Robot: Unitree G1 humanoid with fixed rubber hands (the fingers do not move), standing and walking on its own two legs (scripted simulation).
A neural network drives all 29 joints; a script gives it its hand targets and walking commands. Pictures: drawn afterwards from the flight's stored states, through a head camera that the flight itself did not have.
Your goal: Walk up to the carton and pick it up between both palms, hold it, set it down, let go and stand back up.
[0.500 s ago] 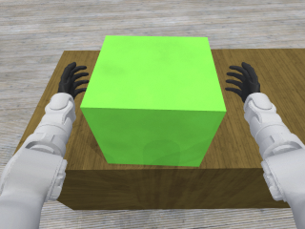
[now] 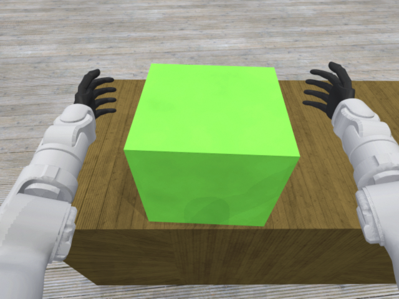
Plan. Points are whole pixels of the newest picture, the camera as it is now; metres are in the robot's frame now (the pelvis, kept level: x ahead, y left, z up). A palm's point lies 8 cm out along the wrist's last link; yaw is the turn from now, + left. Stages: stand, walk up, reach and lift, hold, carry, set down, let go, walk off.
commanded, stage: set down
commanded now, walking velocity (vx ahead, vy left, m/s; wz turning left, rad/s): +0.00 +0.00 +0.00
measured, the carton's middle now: (209, 147) +0.48 -0.01 +0.01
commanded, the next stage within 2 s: none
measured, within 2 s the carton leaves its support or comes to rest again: neither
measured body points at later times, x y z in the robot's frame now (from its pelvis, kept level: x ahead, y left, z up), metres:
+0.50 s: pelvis +0.01 +0.00 +0.01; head +0.01 +0.01 +0.46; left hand +0.42 +0.23 +0.14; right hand +0.41 -0.26 +0.14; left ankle +0.01 +0.13 -0.74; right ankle +0.04 -0.11 -0.74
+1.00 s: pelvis +0.02 +0.00 +0.01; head +0.02 +0.01 +0.46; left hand +0.37 +0.24 +0.09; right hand +0.35 -0.27 +0.09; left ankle +0.01 +0.13 -0.74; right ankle +0.04 -0.11 -0.74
